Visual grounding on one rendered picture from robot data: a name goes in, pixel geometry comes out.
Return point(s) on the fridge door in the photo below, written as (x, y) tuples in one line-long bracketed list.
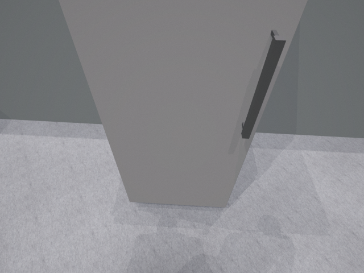
[(172, 81)]

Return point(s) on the handle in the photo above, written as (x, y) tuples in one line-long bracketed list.
[(266, 75)]

